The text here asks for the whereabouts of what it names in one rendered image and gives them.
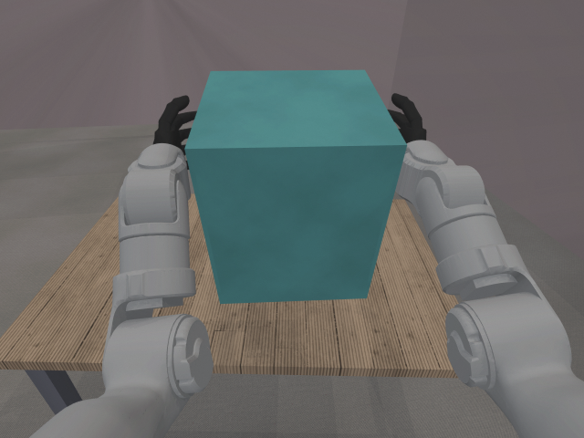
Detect robot right upper arm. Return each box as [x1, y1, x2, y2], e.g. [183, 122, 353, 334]
[445, 292, 584, 438]

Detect carton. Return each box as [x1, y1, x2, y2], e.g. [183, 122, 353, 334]
[184, 70, 407, 304]

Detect table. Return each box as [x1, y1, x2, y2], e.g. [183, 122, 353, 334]
[0, 193, 459, 415]

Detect left robot forearm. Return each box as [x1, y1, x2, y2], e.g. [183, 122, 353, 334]
[102, 143, 196, 388]

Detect right robot forearm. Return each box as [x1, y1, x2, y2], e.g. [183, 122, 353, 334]
[395, 140, 571, 366]

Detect robot right hand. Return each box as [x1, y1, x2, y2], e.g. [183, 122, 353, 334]
[388, 93, 426, 143]

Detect robot left hand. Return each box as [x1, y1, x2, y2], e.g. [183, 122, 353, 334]
[152, 96, 197, 170]

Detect robot left upper arm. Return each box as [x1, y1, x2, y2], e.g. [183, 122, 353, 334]
[29, 314, 214, 438]

